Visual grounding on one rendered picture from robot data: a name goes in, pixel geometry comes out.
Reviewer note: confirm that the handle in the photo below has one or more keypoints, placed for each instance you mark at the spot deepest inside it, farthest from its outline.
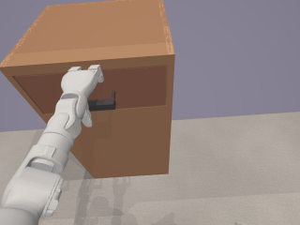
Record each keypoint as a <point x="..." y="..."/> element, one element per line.
<point x="104" y="104"/>

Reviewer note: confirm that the robot left upper arm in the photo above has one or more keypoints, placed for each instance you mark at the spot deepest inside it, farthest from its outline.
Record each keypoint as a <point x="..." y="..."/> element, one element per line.
<point x="34" y="195"/>

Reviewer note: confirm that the robot left hand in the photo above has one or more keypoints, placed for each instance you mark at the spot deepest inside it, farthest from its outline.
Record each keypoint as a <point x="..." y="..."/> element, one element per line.
<point x="83" y="81"/>

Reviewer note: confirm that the left robot forearm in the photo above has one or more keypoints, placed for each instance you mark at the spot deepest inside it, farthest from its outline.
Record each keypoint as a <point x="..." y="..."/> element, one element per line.
<point x="50" y="154"/>

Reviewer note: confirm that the drawer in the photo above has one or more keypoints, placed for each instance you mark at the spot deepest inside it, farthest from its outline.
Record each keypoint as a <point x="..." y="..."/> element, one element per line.
<point x="134" y="87"/>

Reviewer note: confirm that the cabinet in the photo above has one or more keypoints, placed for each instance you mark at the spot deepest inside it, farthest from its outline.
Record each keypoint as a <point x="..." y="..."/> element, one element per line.
<point x="113" y="34"/>

